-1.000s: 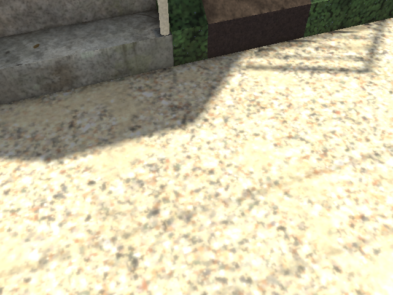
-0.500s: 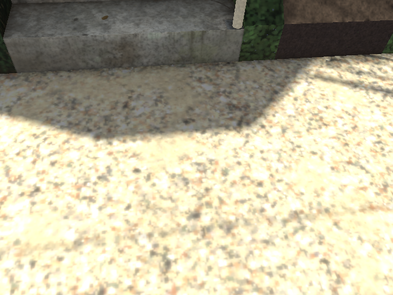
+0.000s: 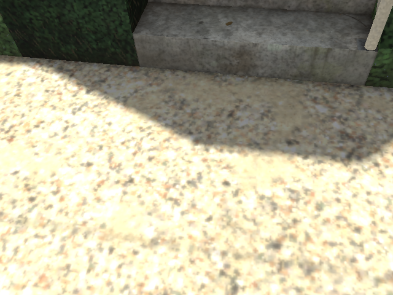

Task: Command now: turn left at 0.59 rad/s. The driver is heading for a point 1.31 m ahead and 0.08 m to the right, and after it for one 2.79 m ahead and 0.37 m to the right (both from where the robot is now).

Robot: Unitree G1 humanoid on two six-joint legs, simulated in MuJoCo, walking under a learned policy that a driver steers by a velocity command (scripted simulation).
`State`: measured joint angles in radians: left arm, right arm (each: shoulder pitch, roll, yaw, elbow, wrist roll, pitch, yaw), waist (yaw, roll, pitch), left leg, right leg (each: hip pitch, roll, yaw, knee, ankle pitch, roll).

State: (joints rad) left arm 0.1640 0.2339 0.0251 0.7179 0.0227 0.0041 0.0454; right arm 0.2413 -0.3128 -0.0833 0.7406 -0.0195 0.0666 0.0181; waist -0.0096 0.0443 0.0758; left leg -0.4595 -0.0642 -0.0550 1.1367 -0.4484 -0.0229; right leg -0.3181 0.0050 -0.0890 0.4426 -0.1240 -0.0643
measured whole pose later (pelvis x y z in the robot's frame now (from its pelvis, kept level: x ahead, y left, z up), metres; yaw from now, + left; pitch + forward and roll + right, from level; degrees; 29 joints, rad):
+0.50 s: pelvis +0.01 +0.03 +0.01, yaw +7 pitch +0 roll +0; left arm 0.30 0.26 0.05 0.83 0.03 0.04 -0.02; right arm 0.30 -0.20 -0.01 0.79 -0.02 -0.01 -0.01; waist 0.00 -0.03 -0.01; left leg -0.13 -0.06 -0.02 0.32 -0.20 0.08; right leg -0.35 -0.01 -0.03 0.81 -0.37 -0.01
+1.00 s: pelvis +0.18 -0.01 +0.01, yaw +6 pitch +1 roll +0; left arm 0.48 0.19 0.02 0.94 0.01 -0.09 -0.01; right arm 0.14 -0.25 -0.04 0.84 -0.04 -0.03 0.05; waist 0.03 0.05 0.01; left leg -0.67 0.08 0.04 0.87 -0.08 0.03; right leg 0.06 0.08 -0.03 0.17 -0.26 -0.08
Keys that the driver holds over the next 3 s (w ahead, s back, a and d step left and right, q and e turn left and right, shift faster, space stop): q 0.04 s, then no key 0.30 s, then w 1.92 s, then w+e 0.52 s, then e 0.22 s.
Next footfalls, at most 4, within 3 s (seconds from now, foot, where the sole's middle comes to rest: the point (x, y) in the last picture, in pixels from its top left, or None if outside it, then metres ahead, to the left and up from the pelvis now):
0.22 left None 0.03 0.11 -0.77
0.70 right None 0.11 -0.08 -0.77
1.18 left None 0.44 0.11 -0.77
1.74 right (221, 209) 0.77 -0.03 -0.77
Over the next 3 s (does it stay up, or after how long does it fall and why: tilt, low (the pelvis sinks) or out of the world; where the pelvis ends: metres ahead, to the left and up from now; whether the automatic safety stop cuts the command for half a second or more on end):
stays up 1.22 0.07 0.00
